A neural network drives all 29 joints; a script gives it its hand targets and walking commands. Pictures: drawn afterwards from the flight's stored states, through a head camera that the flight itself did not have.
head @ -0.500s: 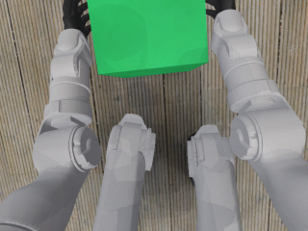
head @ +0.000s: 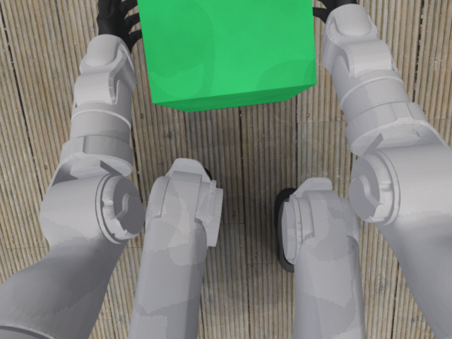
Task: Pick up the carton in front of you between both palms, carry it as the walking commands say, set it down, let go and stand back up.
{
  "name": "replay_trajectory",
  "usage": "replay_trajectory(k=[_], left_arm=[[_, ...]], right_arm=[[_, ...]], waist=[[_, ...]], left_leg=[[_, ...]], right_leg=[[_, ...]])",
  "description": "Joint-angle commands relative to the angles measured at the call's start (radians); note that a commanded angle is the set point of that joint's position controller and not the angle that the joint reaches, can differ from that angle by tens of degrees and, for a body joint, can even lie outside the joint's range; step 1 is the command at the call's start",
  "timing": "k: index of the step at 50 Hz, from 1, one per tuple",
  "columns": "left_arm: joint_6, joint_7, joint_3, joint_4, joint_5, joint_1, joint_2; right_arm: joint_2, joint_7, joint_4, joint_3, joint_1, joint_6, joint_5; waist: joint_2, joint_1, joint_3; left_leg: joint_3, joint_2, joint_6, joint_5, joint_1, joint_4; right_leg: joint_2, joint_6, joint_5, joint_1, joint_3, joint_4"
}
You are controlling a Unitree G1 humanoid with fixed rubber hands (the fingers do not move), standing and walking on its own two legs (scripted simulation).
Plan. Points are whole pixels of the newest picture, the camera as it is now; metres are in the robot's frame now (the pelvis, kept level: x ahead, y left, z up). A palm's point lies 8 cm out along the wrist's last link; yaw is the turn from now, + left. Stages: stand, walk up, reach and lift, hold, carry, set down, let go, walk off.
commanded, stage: set down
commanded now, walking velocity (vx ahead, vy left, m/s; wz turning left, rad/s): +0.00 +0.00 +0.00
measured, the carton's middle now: (228, 41) +0.51 +0.08 -0.25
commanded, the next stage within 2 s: let go in 1.66 s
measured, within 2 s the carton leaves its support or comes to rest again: rests again in 0.38 s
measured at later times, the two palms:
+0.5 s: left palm (103, 48) +0.47 +0.27 -0.19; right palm (349, 18) +0.54 -0.09 -0.19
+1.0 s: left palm (21, 6) +0.48 +0.29 -0.06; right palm out of the picture +0.56 -0.08 -0.06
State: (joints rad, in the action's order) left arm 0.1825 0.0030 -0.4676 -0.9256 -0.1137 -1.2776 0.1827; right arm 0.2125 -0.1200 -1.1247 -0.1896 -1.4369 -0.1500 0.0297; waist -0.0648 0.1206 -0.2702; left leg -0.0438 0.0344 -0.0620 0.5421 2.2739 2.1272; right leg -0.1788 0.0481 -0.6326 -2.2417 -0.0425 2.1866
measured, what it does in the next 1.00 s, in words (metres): rises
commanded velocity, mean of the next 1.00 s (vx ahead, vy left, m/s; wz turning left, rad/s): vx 0.00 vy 0.00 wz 0.00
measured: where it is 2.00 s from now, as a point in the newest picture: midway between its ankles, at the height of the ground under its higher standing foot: (241, 232)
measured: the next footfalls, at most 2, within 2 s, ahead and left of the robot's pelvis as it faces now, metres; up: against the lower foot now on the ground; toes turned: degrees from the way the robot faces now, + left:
none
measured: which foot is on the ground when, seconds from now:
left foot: down 0.00-1.00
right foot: down 0.00-1.00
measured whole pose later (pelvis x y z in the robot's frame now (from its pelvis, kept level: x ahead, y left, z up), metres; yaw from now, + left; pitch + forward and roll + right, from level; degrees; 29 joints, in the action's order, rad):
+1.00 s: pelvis +0.00 +0.01 +0.05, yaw +2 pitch +43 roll -1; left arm 0.12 -0.08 -0.29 -0.90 0.13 -1.18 0.29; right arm 0.31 -0.11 -0.98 -0.15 -1.31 -0.16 -0.07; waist -0.04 0.11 -0.09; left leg -0.02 0.03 -0.01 0.49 2.19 1.93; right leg -0.07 0.03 -0.61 -2.13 -0.02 1.99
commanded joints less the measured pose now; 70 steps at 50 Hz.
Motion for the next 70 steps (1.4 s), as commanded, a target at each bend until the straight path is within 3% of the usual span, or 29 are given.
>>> replay_trajectory(k=[1, 11, 15, 17, 18, 19, 21, 27, 34, 40, 44, 49, 54, 60, 65, 70], left_arm=[[-0.028, 0.206, 0.28, 0.019, 0.041, -0.531, -0.623], [-0.033, 0.195, 0.194, -0.053, -0.001, -0.482, -0.513], [-0.054, 0.169, 0.139, -0.078, -0.009, -0.449, -0.418], [-0.081, 0.121, 0.074, -0.109, -0.009, -0.375, -0.217], [-0.108, 0.063, 0.001, -0.142, -0.012, -0.268, 0.034], [-0.135, 0.014, -0.015, -0.151, 0.004, -0.226, 0.183], [-0.175, -0.043, 0.001, -0.16, 0.069, -0.246, 0.29], [-0.218, -0.047, 0.154, -0.143, 0.262, -0.314, 0.319], [-0.187, -0.061, 0.202, -0.034, 0.346, -0.245, 0.351], [-0.108, -0.09, 0.188, 0.149, 0.31, -0.169, 0.33], [-0.073, -0.09, 0.177, 0.142, 0.263, -0.138, 0.262], [-0.079, -0.076, 0.166, 0.126, 0.23, -0.118, 0.211], [-0.074, -0.068, 0.145, 0.142, 0.216, -0.083, 0.214], [-0.05, -0.053, 0.125, 0.225, 0.217, -0.033, 0.24], [-0.029, -0.032, 0.119, 0.276, 0.222, 0.004, 0.246], [-0.026, -0.012, 0.114, 0.27, 0.21, 0.043, 0.229]], right_arm=[[-0.758, 0.219, 0.076, 0.192, -0.447, 0.028, -0.033], [-0.627, 0.219, 0.024, 0.139, -0.418, 0.025, 0.004], [-0.515, 0.198, 0.032, 0.128, -0.416, 0.039, 0.002], [-0.313, 0.154, 0.028, 0.098, -0.362, 0.052, 0.003], [-0.058, 0.1, 0.029, 0.059, -0.286, 0.065, 0.007], [0.095, 0.056, 0.049, 0.069, -0.27, 0.076, -0.013], [0.193, 0.012, 0.044, 0.098, -0.282, 0.084, -0.068], [0.191, 0.018, 0.115, 0.199, -0.31, 0.102, -0.196], [0.227, 0.002, 0.25, 0.199, -0.265, 0.081, -0.219], [0.235, -0.018, 0.369, 0.121, -0.202, 0.011, -0.153], [0.208, -0.006, 0.286, 0.061, -0.134, -0.014, -0.116], [0.187, 0.015, 0.217, 0.016, -0.091, 0.006, -0.083], [0.183, 0.021, 0.237, 0.01, -0.087, 0.01, -0.07], [0.175, 0.023, 0.345, 0.026, -0.076, -0.016, -0.065], [0.165, 0.026, 0.408, 0.026, -0.05, -0.044, -0.057], [0.148, 0.038, 0.396, 0.008, 0.004, -0.048, -0.042]], waist=[[-0.061, 0.074, 0.851], [-0.058, 0.062, 0.748], [-0.057, 0.07, 0.767], [-0.054, 0.073, 0.785], [-0.047, 0.08, 0.793], [-0.033, 0.089, 0.816], [-0.013, 0.092, 0.858], [-0.051, 0.071, 0.992], [-0.052, 0.07, 1.288], [-0.016, 0.054, 1.464], [0.028, 0.03, 1.252], [0.055, 0.016, 1.182], [0.032, 0.032, 1.257], [-0.023, 0.048, 1.403], [-0.043, 0.043, 1.445], [-0.029, 0.031, 1.402]], left_leg=[[0.091, 0.054, 0.061, -0.319, -0.452, -0.125], [0.082, 0.043, 0.067, -0.24, -0.393, -0.123], [0.087, 0.031, 0.053, -0.249, -0.414, -0.116], [0.093, 0.015, 0.036, -0.257, -0.44, -0.11], [0.097, 0.0, 0.026, -0.258, -0.451, -0.107], [0.097, -0.012, 0.023, -0.269, -0.474, -0.111], [0.09, -0.022, 0.027, -0.302, -0.497, -0.118], [0.065, -0.042, 0.041, -0.42, -0.535, -0.086], [0.085, -0.031, 0.035, -0.491, -0.749, -0.114], [0.116, 0.0, 0.032, -0.448, -0.918, -0.214], [0.114, 0.007, 0.021, -0.346, -0.819, -0.293], [0.108, 0.006, 0.007, -0.34, -0.785, -0.366], [0.115, 0.012, 0.005, -0.364, -0.826, -0.441], [0.13, 0.023, 0.009, -0.441, -0.92, -0.536], [0.134, 0.029, 0.012, -0.483, -0.976, -0.622], [0.129, 0.03, 0.011, -0.502, -1.022, -0.715]], right_leg=[[-0.009, -0.037, 0.231, 0.237, 0.069, -0.191], [0.006, -0.04, 0.172, 0.224, 0.055, -0.194], [0.021, -0.026, 0.178, 0.264, 0.05, -0.19], [0.037, -0.015, 0.188, 0.303, 0.051, -0.19], [0.053, -0.007, 0.191, 0.327, 0.053, -0.189], [0.064, -0.001, 0.206, 0.352, 0.048, -0.191], [0.074, 0.004, 0.228, 0.375, 0.035, -0.183], [0.108, 0.004, 0.312, 0.419, 0.027, -0.148], [0.11, 0.001, 0.317, 0.556, 0.08, -0.144], [0.079, -0.014, 0.24, 0.598, 0.13, -0.237], [0.077, -0.026, 0.147, 0.468, 0.129, -0.315], [0.075, -0.035, 0.15, 0.424, 0.114, -0.394], [0.071, -0.029, 0.18, 0.509, 0.111, -0.475], [0.064, -0.018, 0.262, 0.688, 0.114, -0.575], [0.065, -0.014, 0.316, 0.803, 0.107, -0.664], [0.07, -0.014, 0.345, 0.856, 0.094, -0.764]])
